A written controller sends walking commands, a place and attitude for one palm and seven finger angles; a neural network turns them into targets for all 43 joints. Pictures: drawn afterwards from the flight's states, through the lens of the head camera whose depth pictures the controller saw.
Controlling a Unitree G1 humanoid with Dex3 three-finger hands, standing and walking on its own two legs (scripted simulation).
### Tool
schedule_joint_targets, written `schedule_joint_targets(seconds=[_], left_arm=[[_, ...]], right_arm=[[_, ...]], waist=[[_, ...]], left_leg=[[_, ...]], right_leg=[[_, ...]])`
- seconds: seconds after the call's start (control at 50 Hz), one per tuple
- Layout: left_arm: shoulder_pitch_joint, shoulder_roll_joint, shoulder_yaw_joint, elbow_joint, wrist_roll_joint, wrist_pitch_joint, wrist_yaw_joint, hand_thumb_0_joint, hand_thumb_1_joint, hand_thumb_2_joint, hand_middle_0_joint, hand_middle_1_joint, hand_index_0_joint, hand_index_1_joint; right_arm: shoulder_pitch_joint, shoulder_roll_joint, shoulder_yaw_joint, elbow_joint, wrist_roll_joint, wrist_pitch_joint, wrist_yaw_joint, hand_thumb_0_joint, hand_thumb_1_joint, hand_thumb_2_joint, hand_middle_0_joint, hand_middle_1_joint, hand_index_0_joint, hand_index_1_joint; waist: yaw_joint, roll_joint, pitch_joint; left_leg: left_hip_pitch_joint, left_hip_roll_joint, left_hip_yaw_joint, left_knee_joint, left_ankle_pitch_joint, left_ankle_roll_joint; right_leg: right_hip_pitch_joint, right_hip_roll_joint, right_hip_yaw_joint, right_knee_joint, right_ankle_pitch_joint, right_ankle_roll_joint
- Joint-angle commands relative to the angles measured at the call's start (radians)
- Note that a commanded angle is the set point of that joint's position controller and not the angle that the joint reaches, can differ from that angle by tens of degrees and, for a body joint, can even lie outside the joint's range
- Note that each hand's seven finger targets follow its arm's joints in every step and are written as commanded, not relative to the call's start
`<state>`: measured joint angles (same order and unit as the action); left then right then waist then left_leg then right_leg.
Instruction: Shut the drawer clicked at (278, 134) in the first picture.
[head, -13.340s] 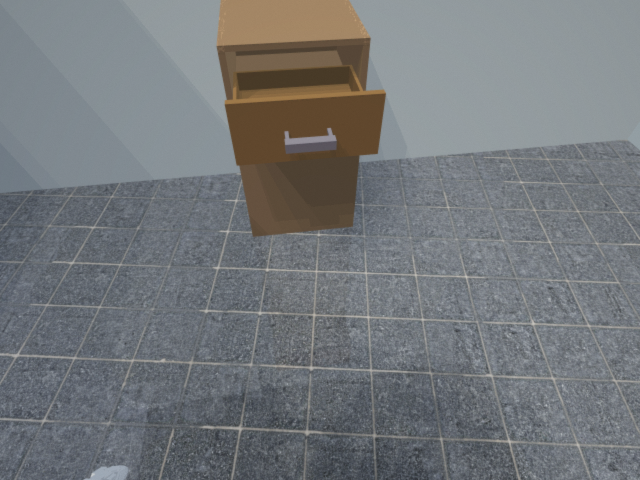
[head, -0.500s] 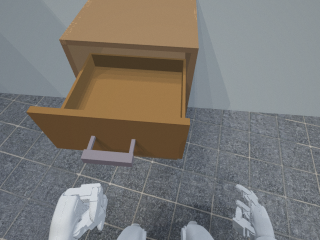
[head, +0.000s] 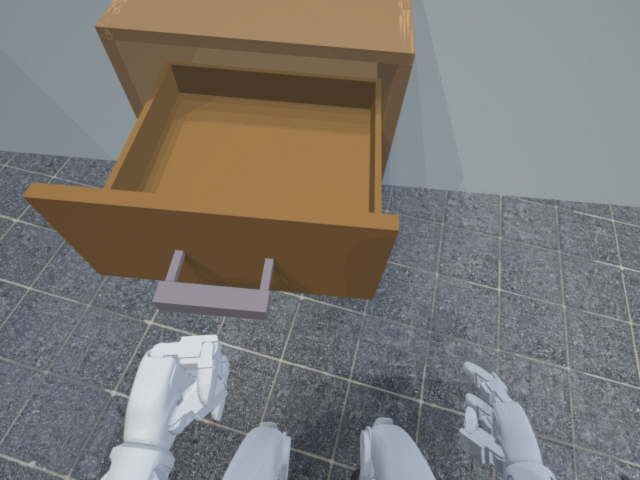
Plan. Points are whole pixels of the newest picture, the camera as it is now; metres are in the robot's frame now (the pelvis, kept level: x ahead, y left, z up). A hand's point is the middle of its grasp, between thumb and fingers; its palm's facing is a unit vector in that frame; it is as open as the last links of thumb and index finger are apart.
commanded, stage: bring the fist close to the handle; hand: left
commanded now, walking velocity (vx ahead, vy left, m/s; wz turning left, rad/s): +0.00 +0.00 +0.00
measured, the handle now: (218, 282) +0.34 +0.14 +0.04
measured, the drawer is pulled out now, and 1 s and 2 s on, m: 0.28 0.27 0.14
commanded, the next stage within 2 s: push the drawer shut in 0.40 s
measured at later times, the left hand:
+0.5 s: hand (228, 386) +0.22 +0.11 +0.04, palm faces -0.06 -1.00 +0.00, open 3.2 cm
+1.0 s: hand (233, 349) +0.26 +0.11 +0.03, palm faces -0.08 -1.00 -0.02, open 3.0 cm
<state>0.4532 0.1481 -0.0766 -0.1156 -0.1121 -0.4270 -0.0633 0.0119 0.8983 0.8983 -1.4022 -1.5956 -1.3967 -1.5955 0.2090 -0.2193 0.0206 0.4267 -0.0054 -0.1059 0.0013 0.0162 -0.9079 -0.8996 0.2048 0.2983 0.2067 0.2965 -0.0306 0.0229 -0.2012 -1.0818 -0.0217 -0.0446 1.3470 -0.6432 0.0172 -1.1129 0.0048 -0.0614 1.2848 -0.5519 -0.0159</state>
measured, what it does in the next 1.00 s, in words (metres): stands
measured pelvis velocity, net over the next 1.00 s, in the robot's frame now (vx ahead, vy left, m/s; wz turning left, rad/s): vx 0.00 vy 0.00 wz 0.01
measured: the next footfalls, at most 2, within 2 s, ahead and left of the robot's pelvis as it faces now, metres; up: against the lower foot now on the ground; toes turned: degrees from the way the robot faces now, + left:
none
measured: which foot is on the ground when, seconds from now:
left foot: down 0.00-1.00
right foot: down 0.00-1.00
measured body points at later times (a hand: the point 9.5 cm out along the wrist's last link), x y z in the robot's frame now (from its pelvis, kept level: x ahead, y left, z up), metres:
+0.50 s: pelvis +0.00 +0.00 +0.00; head +0.09 +0.01 +0.44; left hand +0.22 +0.16 +0.04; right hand +0.19 -0.22 -0.08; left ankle +0.00 +0.11 -0.61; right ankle +0.03 -0.12 -0.61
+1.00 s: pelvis +0.00 +0.00 +0.00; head +0.09 +0.01 +0.44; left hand +0.26 +0.17 +0.04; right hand +0.17 -0.24 -0.09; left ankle +0.00 +0.11 -0.61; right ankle +0.03 -0.12 -0.61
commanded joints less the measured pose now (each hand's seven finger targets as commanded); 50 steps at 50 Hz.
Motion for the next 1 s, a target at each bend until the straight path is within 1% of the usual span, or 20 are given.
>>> schedule_joint_targets(seconds=[0.0, 0.02, 0.04, 0.08, 0.1, 0.14, 0.18, 0.24, 0.28, 0.34, 0.38, 0.46, 0.54, 0.62, 0.7, 0.76, 0.8, 0.82, 0.86, 0.98], left_arm=[[-0.035, 0.041, 0.014, -0.219, 0.001, -0.075, 0.008, 0.0, 0.9, 0.9, -1.4, -1.6, -1.4, -1.6], [-0.02, 0.053, 0.021, -0.236, 0.002, -0.074, 0.011, 0.0, 0.9, 0.9, -1.4, -1.6, -1.4, -1.6], [-0.023, 0.063, 0.029, -0.244, 0.001, -0.069, 0.017, 0.0, 0.9, 0.9, -1.4, -1.6, -1.4, -1.6], [-0.016, 0.044, 0.005, -0.27, 0.003, -0.06, 0.021, 0.0, 0.9, 0.9, -1.4, -1.6, -1.4, -1.6], [-0.006, 0.038, -0.001, -0.271, 0.003, -0.054, 0.025, 0.0, 0.9, 0.9, -1.4, -1.6, -1.4, -1.6], [0.031, 0.03, -0.008, -0.239, 0.01, -0.038, 0.031, 0.0, 0.9, 0.9, -1.4, -1.6, -1.4, -1.6], [0.021, 0.008, -0.038, -0.242, 0.018, -0.036, 0.032, 0.0, 0.9, 0.9, -1.4, -1.6, -1.4, -1.6], [0.006, 0.04, -0.009, -0.207, 0.029, -0.032, 0.041, 0.0, 0.9, 0.9, -1.4, -1.6, -1.4, -1.6], [-0.017, 0.026, -0.025, -0.237, 0.031, -0.048, 0.043, 0.0, 0.9, 0.9, -1.4, -1.6, -1.4, -1.6], [-0.029, 0.033, -0.019, -0.241, 0.028, -0.064, 0.053, 0.0, 0.9, 0.9, -1.4, -1.6, -1.4, -1.6], [-0.02, 0.025, -0.03, -0.251, 0.029, -0.074, 0.056, 0.0, 0.9, 0.9, -1.4, -1.6, -1.4, -1.6], [0.032, 0.036, -0.013, -0.218, 0.031, -0.062, 0.054, 0.0, 0.9, 0.9, -1.4, -1.6, -1.4, -1.6], [-0.064, 0.056, 0.006, -0.21, 0.025, -0.058, 0.05, 0.0, 0.9, 0.9, -1.4, -1.6, -1.4, -1.6], [-0.133, 0.056, 0.014, -0.202, 0.013, -0.069, 0.045, 0.0, 0.9, 0.9, -1.4, -1.6, -1.4, -1.6], [-0.178, 0.046, 0.003, -0.172, 0.008, -0.048, 0.035, 0.0, 0.9, 0.9, -1.4, -1.6, -1.4, -1.6], [-0.226, 0.061, 0.022, -0.137, 0.006, -0.028, 0.034, 0.0, 0.9, 0.9, -1.4, -1.6, -1.4, -1.6], [-0.225, 0.074, 0.05, -0.106, 0.0, -0.018, 0.034, 0.0, 0.9, 0.9, -1.4, -1.6, -1.4, -1.6], [-0.249, 0.069, 0.045, -0.108, -0.001, -0.017, 0.034, 0.0, 0.9, 0.9, -1.4, -1.6, -1.4, -1.6], [-0.312, 0.069, 0.043, -0.096, -0.003, -0.018, 0.036, 0.0, 0.9, 0.9, -1.4, -1.6, -1.4, -1.6], [-0.465, 0.074, 0.05, -0.032, -0.005, -0.042, 0.04, 0.0, 0.9, 0.9, -1.4, -1.6, -1.4, -1.6]], right_arm=[[-0.03, -0.127, -0.058, -0.158, 0.002, -0.045, -0.002, 0.0, -0.9, -0.9, 0.2, 0.3, 0.2, 0.3], [-0.029, -0.127, -0.059, -0.164, 0.004, -0.041, -0.002, 0.0, -0.9, -0.9, 0.2, 0.3, 0.2, 0.3], [-0.026, -0.128, -0.057, -0.163, 0.003, -0.036, -0.002, 0.0, -0.9, -0.9, 0.2, 0.3, 0.2, 0.3], [-0.025, -0.124, -0.056, -0.171, 0.006, -0.027, 0.0, 0.0, -0.9, -0.9, 0.2, 0.3, 0.2, 0.3], [-0.024, -0.123, -0.057, -0.173, 0.007, -0.025, 0.001, 0.0, -0.9, -0.9, 0.2, 0.3, 0.2, 0.3], [-0.021, -0.123, -0.057, -0.175, 0.008, -0.016, 0.001, 0.0, -0.9, -0.9, 0.2, 0.3, 0.2, 0.3], [-0.021, -0.121, -0.056, -0.179, 0.008, -0.013, 0.003, 0.0, -0.9, -0.9, 0.2, 0.3, 0.2, 0.3], [-0.028, -0.125, -0.054, -0.177, 0.007, -0.008, -0.002, 0.0, -0.9, -0.9, 0.2, 0.3, 0.2, 0.3], [-0.034, -0.12, -0.051, -0.181, 0.005, -0.012, 0.0, 0.0, -0.9, -0.9, 0.2, 0.3, 0.2, 0.3], [-0.031, -0.121, -0.049, -0.176, 0.004, -0.015, -0.002, 0.0, -0.9, -0.9, 0.2, 0.3, 0.2, 0.3], [-0.029, -0.12, -0.05, -0.177, 0.003, -0.017, 0.0, 0.0, -0.9, -0.9, 0.2, 0.3, 0.2, 0.3], [-0.022, -0.12, -0.052, -0.18, 0.005, -0.01, 0.002, 0.0, -0.9, -0.9, 0.2, 0.3, 0.2, 0.3], [-0.027, -0.123, -0.049, -0.167, 0.003, -0.008, -0.005, 0.0, -0.9, -0.9, 0.2, 0.3, 0.2, 0.3], [-0.026, -0.127, -0.049, -0.153, 0.003, -0.016, -0.008, 0.0, -0.9, -0.9, 0.2, 0.3, 0.2, 0.3], [-0.02, -0.132, -0.048, -0.146, 0.005, -0.012, -0.008, 0.0, -0.9, -0.9, 0.2, 0.3, 0.2, 0.3], [-0.014, -0.136, -0.047, -0.139, 0.005, -0.006, -0.009, 0.0, -0.9, -0.9, 0.2, 0.3, 0.2, 0.3], [-0.014, -0.138, -0.048, -0.136, 0.008, -0.002, -0.01, 0.0, -0.9, -0.9, 0.2, 0.3, 0.2, 0.3], [-0.018, -0.138, -0.048, -0.135, 0.008, -0.001, -0.009, 0.0, -0.9, -0.9, 0.2, 0.3, 0.2, 0.3], [-0.014, -0.14, -0.046, -0.126, 0.008, 0.001, -0.01, 0.0, -0.9, -0.9, 0.2, 0.3, 0.2, 0.3], [-0.016, -0.148, -0.047, -0.086, 0.005, -0.005, -0.014, 0.0, -0.9, -0.9, 0.2, 0.3, 0.2, 0.3]], waist=[[-0.001, 0.011, -0.281], [0.004, 0.025, -0.297], [0.004, 0.011, -0.318], [0.005, 0.033, -0.319], [0.003, 0.034, -0.309], [-0.003, -0.012, -0.291], [-0.013, -0.011, -0.274], [-0.019, -0.048, -0.23], [-0.01, -0.003, -0.243], [-0.012, -0.007, -0.244], [-0.009, 0.017, -0.257], [-0.005, -0.013, -0.256], [-0.024, -0.03, -0.232], [-0.022, 0.007, -0.258], [-0.028, 0.004, -0.278], [-0.028, -0.003, -0.285], [-0.019, -0.021, -0.286], [-0.02, -0.007, -0.287], [-0.036, -0.009, -0.272], [-0.05, -0.013, -0.28]], left_leg=[[0.134, 0.006, -0.014, -0.189, 0.348, -0.004], [0.149, 0.007, -0.012, -0.192, 0.358, -0.005], [0.15, 0.007, -0.015, -0.192, 0.379, -0.004], [0.177, 0.009, -0.017, -0.201, 0.403, -0.007], [0.182, 0.011, -0.018, -0.204, 0.403, -0.009], [0.165, 0.012, -0.021, -0.207, 0.4, -0.007], [0.157, 0.011, -0.019, -0.203, 0.371, -0.006], [0.114, 0.008, -0.018, -0.199, 0.309, -0.003], [0.126, 0.006, -0.018, -0.205, 0.297, -0.006], [0.131, 0.007, -0.022, -0.206, 0.301, -0.006], [0.145, 0.006, -0.017, -0.205, 0.31, -0.007], [0.133, 0.006, -0.012, -0.206, 0.314, -0.005], [0.09, 0.003, -0.008, -0.186, 0.272, 0.001], [0.111, 0.003, -0.009, -0.185, 0.281, -0.001], [0.129, 0.004, -0.008, -0.191, 0.314, 0.001], [0.121, 0.003, -0.004, -0.191, 0.317, 0.004], [0.113, 0.003, -0.001, -0.197, 0.311, 0.003], [0.118, 0.001, 0.003, -0.198, 0.315, 0.003], [0.113, 0.003, 0.0, -0.197, 0.304, 0.004], [0.114, 0.005, -0.005, -0.195, 0.277, 0.006]], right_leg=[[0.234, -0.005, 0.016, -0.139, 0.236, -0.026], [0.242, -0.004, 0.017, -0.14, 0.245, -0.027], [0.26, -0.003, 0.017, -0.136, 0.263, -0.026], [0.255, -0.004, 0.011, -0.137, 0.276, -0.026], [0.249, -0.004, 0.008, -0.139, 0.272, -0.025], [0.257, -0.001, 0.006, -0.145, 0.273, -0.024], [0.245, -0.003, 0.006, -0.151, 0.26, -0.021], [0.231, -0.001, 0.011, -0.16, 0.211, -0.021], [0.223, -0.004, 0.011, -0.154, 0.19, -0.025], [0.215, -0.001, 0.011, -0.153, 0.183, -0.026], [0.217, -0.004, 0.013, -0.154, 0.194, -0.026], [0.243, 0.0, 0.015, -0.161, 0.21, -0.025], [0.238, -0.002, 0.028, -0.171, 0.182, -0.021], [0.231, -0.004, 0.028, -0.168, 0.185, -0.023], [0.253, -0.004, 0.026, -0.172, 0.226, -0.022], [0.27, -0.006, 0.031, -0.178, 0.235, -0.02], [0.287, -0.006, 0.032, -0.183, 0.235, -0.018], [0.291, -0.007, 0.036, -0.186, 0.242, -0.018], [0.277, -0.007, 0.033, -0.191, 0.23, -0.017], [0.253, -0.008, 0.033, -0.193, 0.191, -0.016]])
